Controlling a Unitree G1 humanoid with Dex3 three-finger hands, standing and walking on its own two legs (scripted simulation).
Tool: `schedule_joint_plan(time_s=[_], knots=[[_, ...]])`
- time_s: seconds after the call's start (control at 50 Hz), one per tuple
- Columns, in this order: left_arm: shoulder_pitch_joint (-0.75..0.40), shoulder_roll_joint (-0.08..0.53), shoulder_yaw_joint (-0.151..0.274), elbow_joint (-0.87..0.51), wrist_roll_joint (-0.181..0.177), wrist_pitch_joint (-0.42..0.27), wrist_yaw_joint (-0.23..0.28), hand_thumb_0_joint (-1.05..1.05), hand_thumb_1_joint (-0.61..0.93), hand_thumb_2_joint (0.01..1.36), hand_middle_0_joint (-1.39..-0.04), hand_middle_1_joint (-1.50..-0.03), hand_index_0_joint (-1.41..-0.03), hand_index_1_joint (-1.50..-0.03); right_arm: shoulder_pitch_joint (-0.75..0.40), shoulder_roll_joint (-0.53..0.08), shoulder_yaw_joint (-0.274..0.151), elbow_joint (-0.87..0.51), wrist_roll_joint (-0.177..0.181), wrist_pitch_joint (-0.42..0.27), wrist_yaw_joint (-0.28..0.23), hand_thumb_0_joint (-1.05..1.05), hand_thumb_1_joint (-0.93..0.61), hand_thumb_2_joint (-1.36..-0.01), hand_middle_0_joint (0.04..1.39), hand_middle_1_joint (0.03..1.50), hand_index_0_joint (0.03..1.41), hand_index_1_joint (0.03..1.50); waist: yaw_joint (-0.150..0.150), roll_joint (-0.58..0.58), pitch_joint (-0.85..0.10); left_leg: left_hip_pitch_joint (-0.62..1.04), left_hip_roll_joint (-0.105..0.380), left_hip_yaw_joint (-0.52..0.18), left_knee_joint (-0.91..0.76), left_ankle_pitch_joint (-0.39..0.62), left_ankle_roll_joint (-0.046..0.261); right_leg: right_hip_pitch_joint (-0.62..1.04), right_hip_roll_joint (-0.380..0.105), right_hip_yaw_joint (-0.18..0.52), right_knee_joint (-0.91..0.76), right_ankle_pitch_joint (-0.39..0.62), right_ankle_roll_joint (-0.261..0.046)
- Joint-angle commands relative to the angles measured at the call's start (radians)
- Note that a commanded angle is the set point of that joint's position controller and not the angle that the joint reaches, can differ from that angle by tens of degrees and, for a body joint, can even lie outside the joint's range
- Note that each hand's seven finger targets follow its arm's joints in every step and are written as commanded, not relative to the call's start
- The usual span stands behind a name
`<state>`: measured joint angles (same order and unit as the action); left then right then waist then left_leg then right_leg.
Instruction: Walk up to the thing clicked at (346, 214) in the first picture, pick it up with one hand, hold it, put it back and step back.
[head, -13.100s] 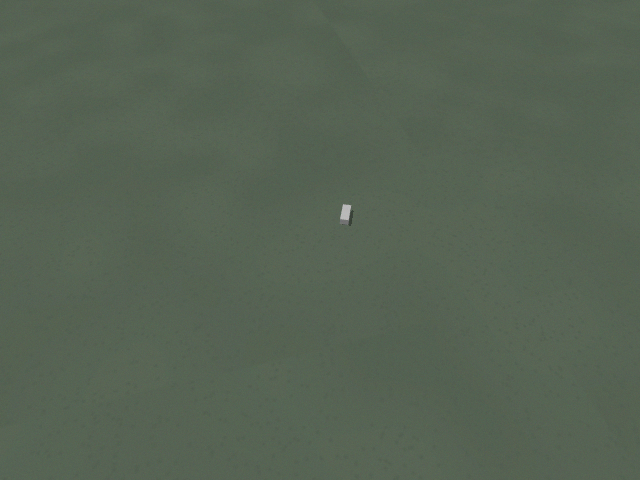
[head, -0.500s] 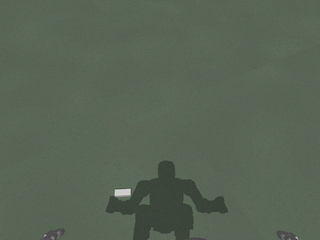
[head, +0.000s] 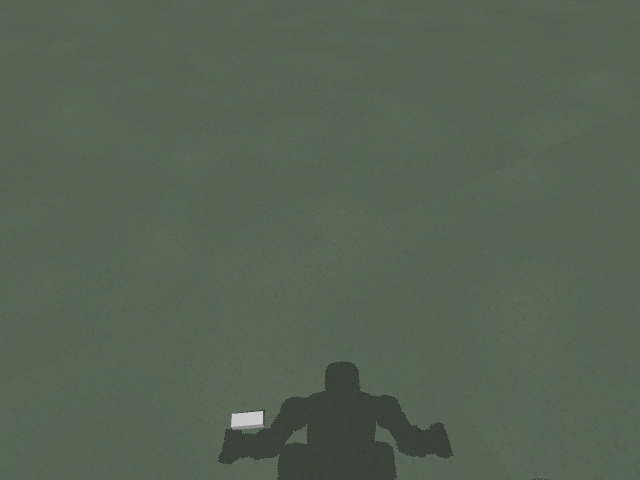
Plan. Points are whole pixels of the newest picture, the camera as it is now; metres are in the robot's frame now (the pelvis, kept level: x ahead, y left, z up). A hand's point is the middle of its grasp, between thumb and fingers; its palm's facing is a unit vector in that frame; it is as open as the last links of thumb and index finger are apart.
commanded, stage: walk up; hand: left
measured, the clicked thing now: (248, 420) +0.43 +0.25 -0.76
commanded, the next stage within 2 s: stand in 0.68 s
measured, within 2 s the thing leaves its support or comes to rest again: neither
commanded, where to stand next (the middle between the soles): +0.05 -0.01 m, yaw +1 degrees
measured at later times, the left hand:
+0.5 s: hand out of the picture +0.08 +0.27 -0.16, palm faces -0.01 -0.95 -0.32, open 7.4 cm
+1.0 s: hand out of the picture +0.08 +0.28 -0.15, palm faces -0.02 -0.94 -0.35, open 7.4 cm
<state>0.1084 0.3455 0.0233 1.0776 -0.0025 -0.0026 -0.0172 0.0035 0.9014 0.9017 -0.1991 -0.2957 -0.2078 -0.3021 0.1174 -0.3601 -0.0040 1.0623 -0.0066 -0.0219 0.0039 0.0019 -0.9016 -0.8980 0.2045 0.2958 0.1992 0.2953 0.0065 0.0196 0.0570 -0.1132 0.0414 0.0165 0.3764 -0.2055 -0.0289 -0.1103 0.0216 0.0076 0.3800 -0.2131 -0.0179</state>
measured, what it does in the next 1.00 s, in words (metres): stands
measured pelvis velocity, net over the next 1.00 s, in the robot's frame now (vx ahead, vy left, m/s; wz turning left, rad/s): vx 0.00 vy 0.02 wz -0.01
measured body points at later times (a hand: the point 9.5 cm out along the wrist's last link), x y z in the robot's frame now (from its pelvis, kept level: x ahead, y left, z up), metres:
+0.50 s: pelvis +0.00 +0.02 +0.00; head +0.01 +0.02 +0.45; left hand +0.08 +0.31 -0.13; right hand +0.07 -0.29 -0.13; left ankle +0.00 +0.14 -0.75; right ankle +0.00 -0.11 -0.75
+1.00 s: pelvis +0.00 +0.02 +0.00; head +0.01 +0.02 +0.45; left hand +0.08 +0.32 -0.13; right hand +0.08 -0.28 -0.13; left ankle +0.00 +0.14 -0.75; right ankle +0.00 -0.11 -0.75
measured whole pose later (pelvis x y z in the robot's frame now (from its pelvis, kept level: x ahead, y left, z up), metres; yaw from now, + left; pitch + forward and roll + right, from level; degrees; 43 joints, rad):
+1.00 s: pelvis +0.00 +0.02 +0.00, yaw +0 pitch -2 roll +0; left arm 0.11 0.35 0.00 1.14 0.01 -0.01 0.00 0.00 0.90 0.90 -0.20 -0.30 -0.21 -0.30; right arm 0.10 -0.35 -0.01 1.14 -0.01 -0.02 0.01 0.00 -0.90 -0.90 0.20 0.30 0.20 0.30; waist 0.00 0.00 0.05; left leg -0.09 0.01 0.04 0.30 -0.17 0.00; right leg -0.09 -0.01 0.03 0.30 -0.17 0.02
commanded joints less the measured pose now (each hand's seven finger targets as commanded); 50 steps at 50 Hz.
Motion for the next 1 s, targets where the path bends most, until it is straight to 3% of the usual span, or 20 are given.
schedule_joint_plan(time_s=[0.0,0.06,0.36,0.64,0.84,0.98], knots=[[-0.065,0.217,0.045,-0.04,0.004,-0.025,0.016,0.0,0.9,0.9,-0.2,-0.3,-0.2,-0.3,-0.053,-0.207,-0.042,-0.043,-0.001,-0.021,-0.014,0.0,-0.9,-0.9,0.2,0.3,0.2,0.3,-0.004,-0.051,-0.065,0.037,0.083,-0.072,-0.056,0.128,0.05,-0.019,-0.138,0.122,-0.117,0.158,-0.024],[-0.077,0.214,0.042,-0.03,0.003,-0.023,0.015,0.0,0.9,0.9,-0.2,-0.3,-0.2,-0.3,-0.056,-0.205,-0.039,-0.029,-0.004,-0.022,-0.014,0.0,-0.9,-0.9,0.2,0.3,0.2,0.3,-0.005,-0.029,-0.042,0.018,0.083,-0.078,-0.083,0.082,0.047,-0.027,-0.136,0.124,-0.132,0.104,-0.02],[-0.065,0.206,0.033,0.006,0.006,-0.018,0.014,0.0,0.9,0.9,-0.2,-0.3,-0.2,-0.3,-0.056,-0.21,-0.044,-0.001,-0.004,-0.028,-0.016,0.0,-0.9,-0.9,0.2,0.3,0.2,0.3,-0.003,-0.001,-0.094,0.038,0.103,-0.08,-0.112,0.149,0.057,0.02,-0.133,0.106,-0.111,0.176,-0.01],[-0.067,0.2,0.027,0.018,0.007,-0.014,0.018,0.0,0.9,0.9,-0.2,-0.3,-0.2,-0.3,-0.052,-0.205,-0.051,0.008,-0.004,-0.025,-0.016,0.0,-0.9,-0.9,0.2,0.3,0.2,0.3,-0.009,-0.015,-0.066,0.029,0.102,-0.082,-0.13,0.155,0.053,0.004,-0.13,0.102,-0.103,0.181,-0.003],[-0.049,0.216,0.017,0.007,0.012,-0.035,0.027,0.0,0.9,0.9,-0.2,-0.3,-0.2,-0.3,-0.065,-0.202,-0.042,0.017,-0.002,-0.014,-0.01,0.0,-0.9,-0.9,0.2,0.3,0.2,0.3,-0.011,-0.028,-0.091,0.055,0.102,-0.087,-0.111,0.199,0.053,0.017,-0.151,0.1,-0.115,0.219,0.007],[-0.039,0.215,0.011,0.004,0.012,-0.032,0.026,0.0,0.9,0.9,-0.2,-0.3,-0.2,-0.3,-0.066,-0.202,-0.039,0.02,-0.002,-0.012,-0.008,0.0,-0.9,-0.9,0.2,0.3,0.2,0.3,-0.009,-0.015,-0.074,0.038,0.098,-0.09,-0.12,0.164,0.05,0.002,-0.15,0.096,-0.12,0.178,0.004]])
